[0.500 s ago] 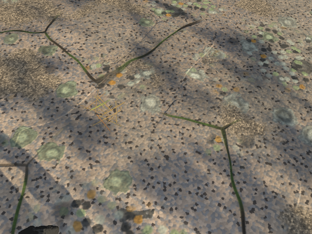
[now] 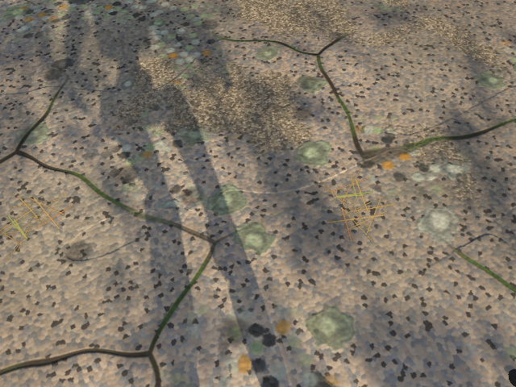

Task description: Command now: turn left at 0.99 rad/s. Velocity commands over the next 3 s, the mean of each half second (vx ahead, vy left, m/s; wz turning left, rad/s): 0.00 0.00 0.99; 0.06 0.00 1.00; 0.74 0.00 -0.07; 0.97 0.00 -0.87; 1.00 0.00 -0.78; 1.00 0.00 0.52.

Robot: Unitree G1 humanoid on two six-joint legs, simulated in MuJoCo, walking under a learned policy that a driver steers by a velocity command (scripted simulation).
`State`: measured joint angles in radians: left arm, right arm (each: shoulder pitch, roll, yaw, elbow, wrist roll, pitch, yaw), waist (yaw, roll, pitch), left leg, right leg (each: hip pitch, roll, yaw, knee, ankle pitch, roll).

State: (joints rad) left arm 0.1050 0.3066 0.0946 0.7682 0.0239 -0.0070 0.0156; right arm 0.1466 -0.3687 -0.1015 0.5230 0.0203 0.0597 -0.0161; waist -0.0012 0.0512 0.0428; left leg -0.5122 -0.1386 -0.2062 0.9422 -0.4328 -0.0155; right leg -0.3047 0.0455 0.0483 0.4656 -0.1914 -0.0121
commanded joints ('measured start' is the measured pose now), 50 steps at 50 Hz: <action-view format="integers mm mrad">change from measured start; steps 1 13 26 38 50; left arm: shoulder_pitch -132 -22 -56 -38 139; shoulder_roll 96 194 130 119 157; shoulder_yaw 11 41 28 21 25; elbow -119 -101 -137 -136 -131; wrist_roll -14 -17 -4 -28 -23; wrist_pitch -6 15 -11 -29 -34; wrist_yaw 30 -3 6 -21 34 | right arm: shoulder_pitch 96 -11 -16 -46 -36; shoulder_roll -131 -42 -141 -149 -74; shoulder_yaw -46 -4 -35 -40 -7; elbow -29 -73 -53 -59 -60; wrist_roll -5 5 -7 6 10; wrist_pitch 1 8 -37 -15 -36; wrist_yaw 4 28 -11 -16 18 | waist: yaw -41 41 29 16 86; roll -152 -207 81 161 -196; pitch -63 -112 -158 -162 -80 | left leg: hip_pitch -156 9 376 309 -321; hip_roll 116 228 322 229 221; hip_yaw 60 269 -129 -375 178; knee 303 -118 -571 -461 262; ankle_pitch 50 106 624 500 100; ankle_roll -49 -64 237 178 -44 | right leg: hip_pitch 140 259 -337 -58 314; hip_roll -286 -355 -65 33 -327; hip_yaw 219 -130 26 85 200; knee -178 -159 644 81 -304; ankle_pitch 68 329 -144 -84 -436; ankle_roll -166 -182 78 63 -138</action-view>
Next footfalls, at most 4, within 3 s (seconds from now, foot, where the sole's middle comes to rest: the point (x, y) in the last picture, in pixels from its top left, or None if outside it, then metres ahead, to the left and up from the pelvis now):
0.36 left None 0.02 0.16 -0.77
0.80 right None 0.20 0.02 -0.77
1.28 left None -0.03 0.28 -0.77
1.72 right None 0.38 0.52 -0.77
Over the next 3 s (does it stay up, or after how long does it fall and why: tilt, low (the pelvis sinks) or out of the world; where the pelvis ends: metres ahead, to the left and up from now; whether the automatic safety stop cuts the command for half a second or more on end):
stays up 1.20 0.76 -0.02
